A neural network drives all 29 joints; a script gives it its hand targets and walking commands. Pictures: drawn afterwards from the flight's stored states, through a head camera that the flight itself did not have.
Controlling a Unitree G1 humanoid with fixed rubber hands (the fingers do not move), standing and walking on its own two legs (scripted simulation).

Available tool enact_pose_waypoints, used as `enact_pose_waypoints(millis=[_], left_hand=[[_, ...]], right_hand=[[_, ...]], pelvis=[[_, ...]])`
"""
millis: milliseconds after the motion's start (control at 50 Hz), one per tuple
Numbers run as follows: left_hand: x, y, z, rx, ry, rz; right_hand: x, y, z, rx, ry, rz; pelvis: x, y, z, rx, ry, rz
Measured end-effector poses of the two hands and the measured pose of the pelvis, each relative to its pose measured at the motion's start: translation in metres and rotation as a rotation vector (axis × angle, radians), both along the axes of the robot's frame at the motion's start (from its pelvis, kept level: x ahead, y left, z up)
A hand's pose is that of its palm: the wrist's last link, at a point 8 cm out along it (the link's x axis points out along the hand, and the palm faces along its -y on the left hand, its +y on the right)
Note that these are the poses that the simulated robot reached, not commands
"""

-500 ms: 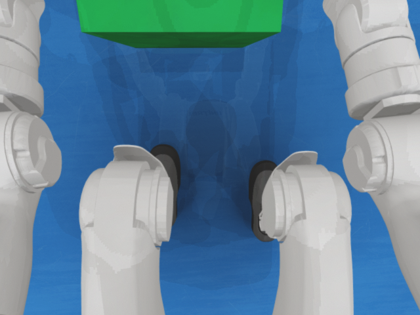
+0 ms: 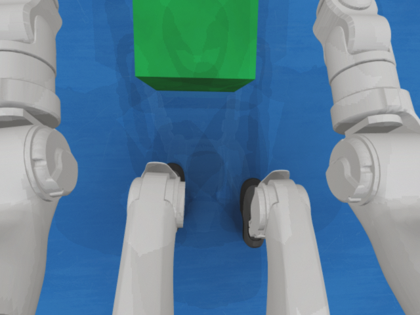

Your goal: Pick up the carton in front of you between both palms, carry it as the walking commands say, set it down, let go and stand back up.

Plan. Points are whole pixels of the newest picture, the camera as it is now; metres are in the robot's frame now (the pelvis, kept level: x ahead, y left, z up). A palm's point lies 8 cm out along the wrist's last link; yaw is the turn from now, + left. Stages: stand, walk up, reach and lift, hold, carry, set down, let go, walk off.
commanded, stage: set down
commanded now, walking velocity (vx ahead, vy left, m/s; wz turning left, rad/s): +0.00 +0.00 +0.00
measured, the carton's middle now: (196, 38) +0.56 +0.09 -0.34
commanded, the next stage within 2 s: let go in 0.54 s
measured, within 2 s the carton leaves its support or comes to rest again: neither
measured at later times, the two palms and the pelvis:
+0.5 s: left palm out of the picture +0.55 +0.29 +0.04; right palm out of the picture +0.59 -0.10 +0.04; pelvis +0.03 +0.00 +0.14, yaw +1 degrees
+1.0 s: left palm out of the picture +0.43 +0.29 +0.14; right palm out of the picture +0.47 -0.15 +0.14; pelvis +0.07 +0.01 +0.25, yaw +3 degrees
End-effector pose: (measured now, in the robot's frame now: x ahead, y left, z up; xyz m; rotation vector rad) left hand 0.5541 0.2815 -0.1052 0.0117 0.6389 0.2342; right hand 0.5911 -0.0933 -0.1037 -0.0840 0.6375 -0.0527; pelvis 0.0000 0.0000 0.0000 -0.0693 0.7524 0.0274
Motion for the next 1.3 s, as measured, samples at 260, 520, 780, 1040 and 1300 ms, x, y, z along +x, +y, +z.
enact_pose_waypoints(millis=[260,520,780,1040,1300], left_hand=[[0.003,0.011,0.072,0.009,-0.005,-0.002],[0.000,0.011,0.156,0.005,-0.008,-0.008],[-0.042,0.010,0.195,0.080,0.090,-0.084],[-0.135,0.001,0.256,0.085,0.124,-0.107],[-0.233,-0.026,0.310,0.074,0.152,-0.119]], right_hand=[[0.003,-0.003,0.070,-0.009,-0.012,0.007],[-0.001,-0.008,0.151,-0.004,-0.016,0.010],[-0.045,-0.024,0.194,-0.102,0.055,0.050],[-0.131,-0.058,0.253,-0.110,0.094,0.079],[-0.228,-0.106,0.308,-0.101,0.129,0.080]], pelvis=[[0.013,0.004,0.066,0.001,0.062,0.008],[0.027,0.004,0.143,0.013,0.065,0.011],[0.048,0.006,0.206,0.021,0.009,0.016],[0.076,0.007,0.255,0.043,-0.152,0.026],[0.097,-0.002,0.292,0.077,-0.436,0.032]])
